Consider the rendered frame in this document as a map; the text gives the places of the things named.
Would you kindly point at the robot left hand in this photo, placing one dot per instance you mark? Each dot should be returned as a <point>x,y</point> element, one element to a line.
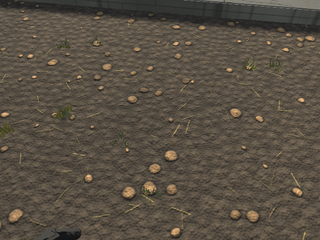
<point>60,234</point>

